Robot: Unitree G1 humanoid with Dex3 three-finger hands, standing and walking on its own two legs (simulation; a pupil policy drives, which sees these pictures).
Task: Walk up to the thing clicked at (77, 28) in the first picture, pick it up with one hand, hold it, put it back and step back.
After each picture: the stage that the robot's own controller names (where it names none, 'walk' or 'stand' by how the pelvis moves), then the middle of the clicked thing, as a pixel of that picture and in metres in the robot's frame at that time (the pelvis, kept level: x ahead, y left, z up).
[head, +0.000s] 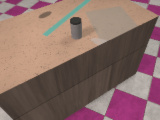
stand; (76, 28) +0.79 +0.06 -0.06
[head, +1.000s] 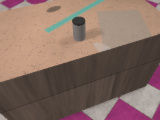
rise first; (79, 29) +0.71 +0.06 -0.03
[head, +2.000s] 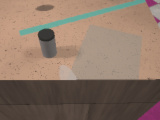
rise first; (48, 43) +0.53 +0.20 -0.01
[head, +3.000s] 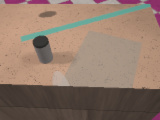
stand; (43, 50) +0.54 +0.20 -0.03
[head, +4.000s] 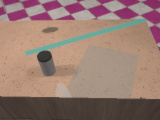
stand; (46, 63) +0.53 +0.20 -0.06
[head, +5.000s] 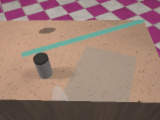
stand; (43, 66) +0.51 +0.21 -0.06
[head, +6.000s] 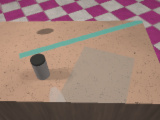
stand; (40, 67) +0.50 +0.22 -0.06
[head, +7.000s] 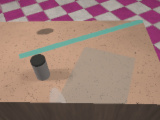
stand; (40, 67) +0.50 +0.22 -0.06
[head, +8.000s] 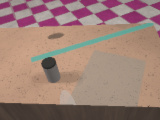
rise first; (51, 70) +0.50 +0.21 -0.06
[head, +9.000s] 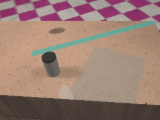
go down; (51, 64) +0.52 +0.21 -0.06
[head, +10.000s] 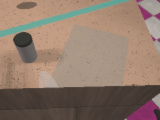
go down; (26, 48) +0.53 +0.19 -0.03
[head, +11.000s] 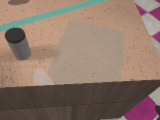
go down; (19, 44) +0.53 +0.20 +0.00
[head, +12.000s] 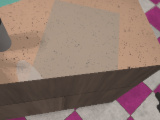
close in; out of the picture +0.52 +0.21 +0.04
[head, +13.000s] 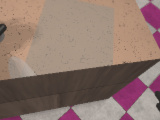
close; out of the picture +0.54 +0.21 +0.05
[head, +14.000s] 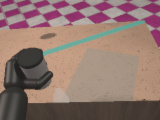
lift; (36, 69) +0.33 +0.15 +0.17
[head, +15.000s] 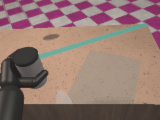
hold; (31, 68) +0.33 +0.17 +0.16
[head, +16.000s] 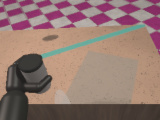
hold; (36, 74) +0.33 +0.16 +0.14
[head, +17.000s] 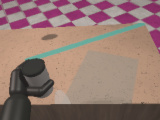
crouch; (38, 79) +0.33 +0.16 +0.12
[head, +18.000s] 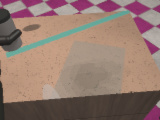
crouch; (5, 31) +0.48 +0.22 +0.18
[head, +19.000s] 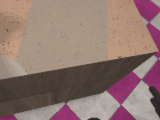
lower; out of the picture +0.56 +0.23 +0.05
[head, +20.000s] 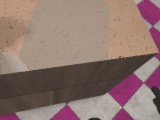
lower; out of the picture +0.55 +0.22 +0.05
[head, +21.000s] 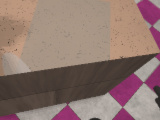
lower; out of the picture +0.55 +0.23 +0.05
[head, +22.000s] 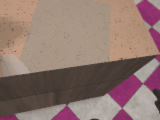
lower; out of the picture +0.54 +0.23 +0.05
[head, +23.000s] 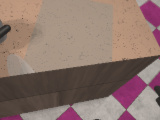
open; out of the picture +0.54 +0.19 +0.05
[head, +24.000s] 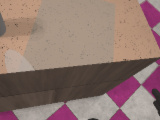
rise; out of the picture +0.54 +0.20 +0.05
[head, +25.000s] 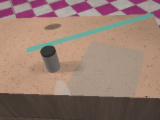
sink last; (50, 59) +0.53 +0.20 -0.02
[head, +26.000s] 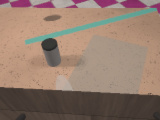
stand; (51, 53) +0.53 +0.18 -0.01
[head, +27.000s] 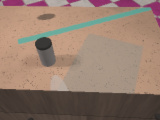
stand; (46, 52) +0.52 +0.18 +0.00
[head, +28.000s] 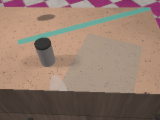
stand; (45, 52) +0.52 +0.19 +0.00
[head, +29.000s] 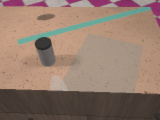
stand; (45, 52) +0.52 +0.18 +0.00
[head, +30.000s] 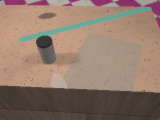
stand; (46, 50) +0.53 +0.18 -0.01
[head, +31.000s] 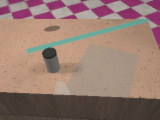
walk; (51, 60) +0.54 +0.18 -0.06
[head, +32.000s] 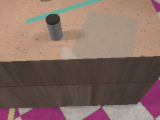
walk; (54, 27) +0.66 +0.16 -0.04
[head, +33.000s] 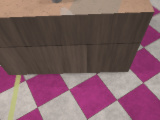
walk; out of the picture +0.97 +0.17 -0.03
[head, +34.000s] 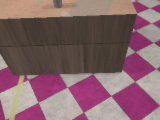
stand; out of the picture +1.14 +0.21 -0.04
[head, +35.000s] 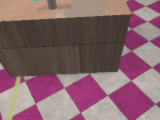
stand; (51, 0) +1.13 +0.24 -0.06
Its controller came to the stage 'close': yes
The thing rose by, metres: 0.23
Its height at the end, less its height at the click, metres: +0.00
